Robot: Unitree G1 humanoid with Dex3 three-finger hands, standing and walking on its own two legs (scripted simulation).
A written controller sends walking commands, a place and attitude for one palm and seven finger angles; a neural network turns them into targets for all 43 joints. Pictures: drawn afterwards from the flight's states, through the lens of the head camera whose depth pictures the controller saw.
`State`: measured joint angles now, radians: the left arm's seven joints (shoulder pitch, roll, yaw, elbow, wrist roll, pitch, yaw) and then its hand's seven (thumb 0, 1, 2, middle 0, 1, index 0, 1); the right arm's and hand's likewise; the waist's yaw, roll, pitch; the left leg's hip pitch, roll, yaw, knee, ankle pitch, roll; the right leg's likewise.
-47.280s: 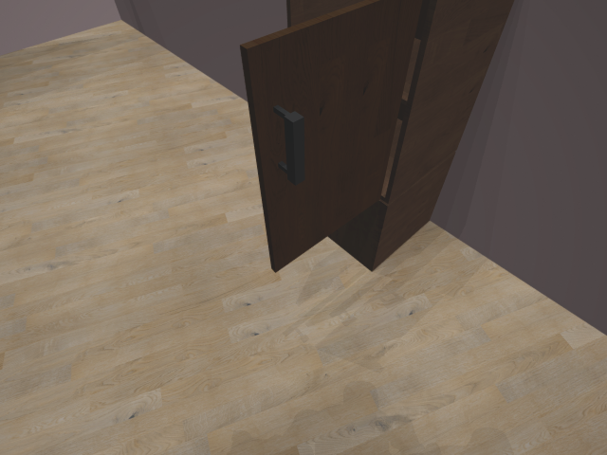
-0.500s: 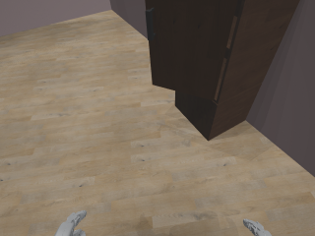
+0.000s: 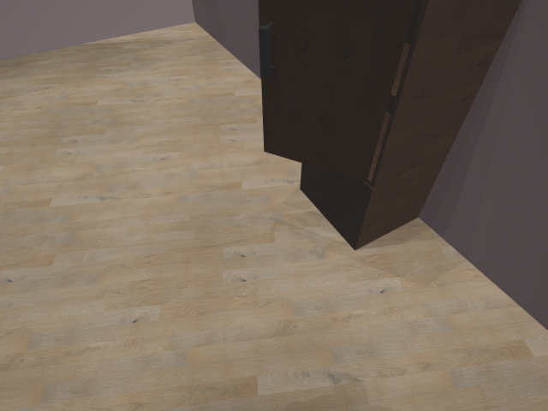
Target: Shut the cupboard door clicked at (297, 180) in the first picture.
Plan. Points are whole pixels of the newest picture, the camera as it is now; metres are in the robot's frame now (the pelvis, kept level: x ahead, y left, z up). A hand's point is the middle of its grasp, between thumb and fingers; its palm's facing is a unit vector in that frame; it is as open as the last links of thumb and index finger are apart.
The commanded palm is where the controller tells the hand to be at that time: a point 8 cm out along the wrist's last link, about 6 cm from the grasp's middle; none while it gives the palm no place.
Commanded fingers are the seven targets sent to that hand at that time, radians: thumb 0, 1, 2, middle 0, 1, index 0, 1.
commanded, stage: let the arm hang, fingers relaxed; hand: left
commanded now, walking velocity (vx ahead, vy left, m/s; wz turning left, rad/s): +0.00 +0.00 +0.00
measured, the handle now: (268, 50) +1.06 +0.08 +0.06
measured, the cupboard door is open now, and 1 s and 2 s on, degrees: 35 35 35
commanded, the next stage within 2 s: look to check the result in 0.38 s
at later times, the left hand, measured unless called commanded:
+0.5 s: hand out of the picture +0.07 +0.22 -0.16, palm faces -0.01 -0.96 -0.29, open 7.4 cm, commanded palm none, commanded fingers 0.00 0.90 0.90 -0.20 -0.30 -0.20 -0.30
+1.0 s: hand out of the picture +0.11 +0.21 -0.15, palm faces +0.00 -0.95 -0.33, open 7.4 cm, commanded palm none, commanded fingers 0.00 0.90 0.90 -0.20 -0.30 -0.20 -0.30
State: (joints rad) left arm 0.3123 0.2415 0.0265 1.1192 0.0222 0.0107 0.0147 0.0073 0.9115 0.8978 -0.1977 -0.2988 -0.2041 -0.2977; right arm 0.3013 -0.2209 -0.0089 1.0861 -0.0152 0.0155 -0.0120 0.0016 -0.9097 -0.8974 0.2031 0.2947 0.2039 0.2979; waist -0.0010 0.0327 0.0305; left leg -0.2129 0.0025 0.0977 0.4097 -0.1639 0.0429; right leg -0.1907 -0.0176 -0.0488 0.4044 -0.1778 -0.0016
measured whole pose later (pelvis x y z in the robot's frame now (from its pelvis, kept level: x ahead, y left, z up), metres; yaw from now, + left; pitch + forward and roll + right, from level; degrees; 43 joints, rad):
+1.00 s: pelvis +0.05 -0.02 +0.01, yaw +1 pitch -1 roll +0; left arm 0.14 0.30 0.01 1.13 0.02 -0.02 0.01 0.01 0.90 0.90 -0.20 -0.30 -0.21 -0.30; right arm 0.12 -0.31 0.00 1.11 -0.01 0.00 -0.01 0.00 -0.91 -0.90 0.20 0.29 0.21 0.30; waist 0.00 0.02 0.03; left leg -0.10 0.02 0.08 0.29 -0.18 0.00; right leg -0.08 0.01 -0.07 0.30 -0.21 -0.03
